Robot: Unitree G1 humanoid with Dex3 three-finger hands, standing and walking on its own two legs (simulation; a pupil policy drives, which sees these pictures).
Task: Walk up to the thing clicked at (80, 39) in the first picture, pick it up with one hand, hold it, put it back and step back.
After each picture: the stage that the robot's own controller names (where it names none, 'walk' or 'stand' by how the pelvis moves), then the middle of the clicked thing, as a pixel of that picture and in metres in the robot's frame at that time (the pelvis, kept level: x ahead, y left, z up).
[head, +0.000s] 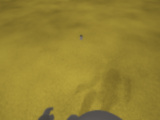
stand; (81, 37) +1.97 +0.29 -0.72
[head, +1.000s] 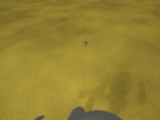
walk; (85, 44) +1.87 +0.29 -0.72
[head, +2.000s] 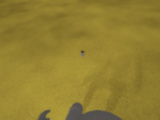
walk; (82, 53) +1.31 +0.25 -0.72
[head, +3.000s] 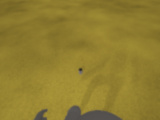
walk; (80, 71) +0.86 +0.20 -0.71
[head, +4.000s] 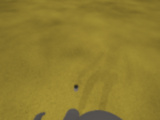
walk; (76, 87) +0.55 +0.16 -0.70
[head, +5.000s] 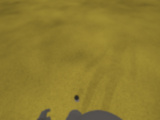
stand; (76, 98) +0.36 +0.18 -0.70
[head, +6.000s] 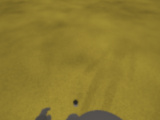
stand; (75, 103) +0.33 +0.16 -0.72
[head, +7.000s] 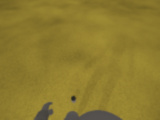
stand; (73, 99) +0.34 +0.19 -0.71
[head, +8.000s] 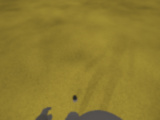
stand; (74, 98) +0.36 +0.18 -0.72
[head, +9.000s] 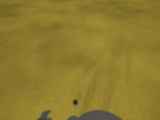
stand; (75, 103) +0.34 +0.17 -0.73
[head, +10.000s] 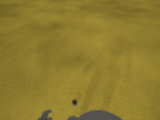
stand; (74, 103) +0.33 +0.18 -0.73
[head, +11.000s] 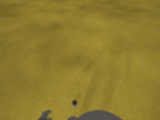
stand; (74, 103) +0.33 +0.18 -0.73
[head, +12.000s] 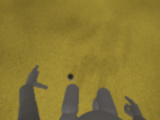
go down; (70, 77) +0.38 +0.18 -0.50
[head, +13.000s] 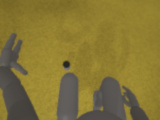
go down; (66, 65) +0.42 +0.21 -0.32
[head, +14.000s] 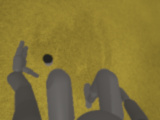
close in; (48, 60) +0.40 +0.25 -0.24
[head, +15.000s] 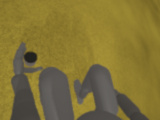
close; (30, 59) +0.40 +0.26 -0.22
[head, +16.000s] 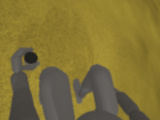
lift; (30, 59) +0.38 +0.26 -0.22
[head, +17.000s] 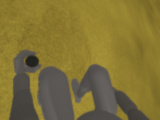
lift; (31, 62) +0.37 +0.25 -0.23
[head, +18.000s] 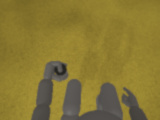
lift; (62, 72) +0.32 +0.20 -0.02
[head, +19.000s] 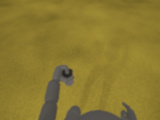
hold; (68, 77) +0.32 +0.16 +0.00
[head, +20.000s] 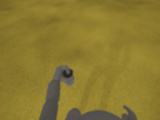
hold; (68, 77) +0.32 +0.17 +0.00
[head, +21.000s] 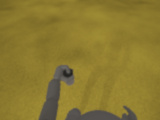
hold; (68, 77) +0.32 +0.17 +0.00
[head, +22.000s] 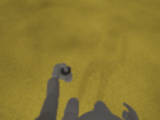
crouch; (67, 74) +0.35 +0.17 -0.05
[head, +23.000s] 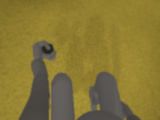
lower; (49, 52) +0.46 +0.24 -0.11
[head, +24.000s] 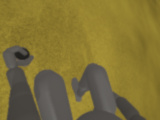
lower; (23, 57) +0.41 +0.27 -0.23
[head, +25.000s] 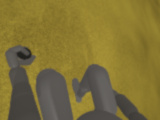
lower; (25, 57) +0.40 +0.28 -0.23
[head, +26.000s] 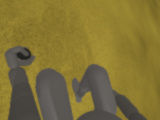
lower; (25, 57) +0.40 +0.28 -0.23
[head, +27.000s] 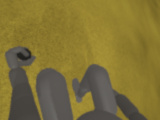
lower; (25, 57) +0.40 +0.28 -0.22
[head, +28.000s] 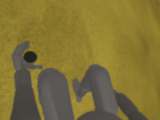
open; (29, 59) +0.39 +0.26 -0.23
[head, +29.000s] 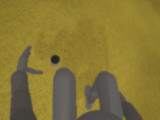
stand; (54, 61) +0.40 +0.24 -0.26
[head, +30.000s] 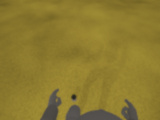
stand; (73, 98) +0.35 +0.16 -0.64
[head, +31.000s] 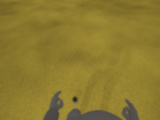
stand; (75, 100) +0.36 +0.17 -0.67
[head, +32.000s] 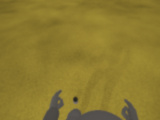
stand; (75, 100) +0.35 +0.16 -0.67
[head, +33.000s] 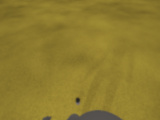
stand; (77, 101) +0.38 +0.15 -0.72
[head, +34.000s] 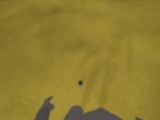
walk; (80, 83) +0.49 +0.12 -0.70
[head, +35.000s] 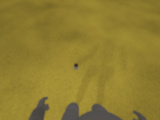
walk; (76, 66) +0.79 +0.18 -0.70
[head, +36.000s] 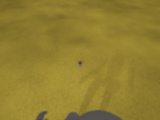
stand; (80, 64) +1.02 +0.18 -0.71
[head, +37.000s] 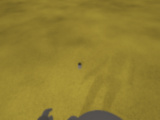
stand; (79, 65) +1.01 +0.21 -0.73
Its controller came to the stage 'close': yes
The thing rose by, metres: 0.71
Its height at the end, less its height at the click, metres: +0.00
